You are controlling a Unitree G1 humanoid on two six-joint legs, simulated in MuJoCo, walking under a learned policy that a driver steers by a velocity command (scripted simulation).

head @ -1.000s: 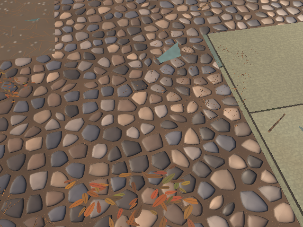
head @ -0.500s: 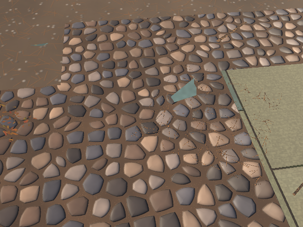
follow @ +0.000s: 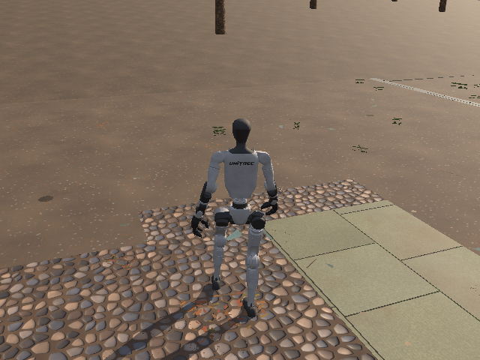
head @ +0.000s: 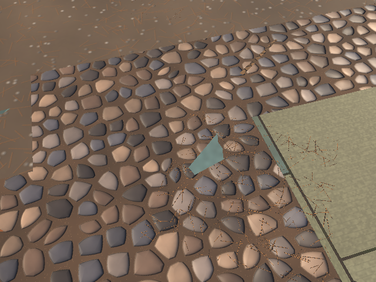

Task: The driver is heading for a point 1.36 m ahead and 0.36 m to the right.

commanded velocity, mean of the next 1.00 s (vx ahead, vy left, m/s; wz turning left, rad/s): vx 0.50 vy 0.00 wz -0.51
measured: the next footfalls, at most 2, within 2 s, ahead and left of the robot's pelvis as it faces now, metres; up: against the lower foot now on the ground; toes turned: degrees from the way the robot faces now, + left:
left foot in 0.12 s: +0.24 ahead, +0.13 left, +0.00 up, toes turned -7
right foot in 0.64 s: +0.45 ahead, -0.16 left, +0.00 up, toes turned -27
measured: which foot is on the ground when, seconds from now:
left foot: up 0.00-0.10, down 0.12-0.66, up 0.68-1.00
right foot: down 0.00-0.12, up 0.14-0.62, down 0.64-1.00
